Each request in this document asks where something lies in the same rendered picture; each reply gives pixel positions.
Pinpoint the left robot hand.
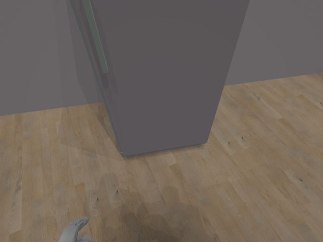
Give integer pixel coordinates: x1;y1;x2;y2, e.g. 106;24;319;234
58;217;93;242

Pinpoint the fridge door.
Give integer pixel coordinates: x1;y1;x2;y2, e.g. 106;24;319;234
73;0;250;156

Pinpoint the handle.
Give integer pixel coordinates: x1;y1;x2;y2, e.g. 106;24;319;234
82;0;109;73

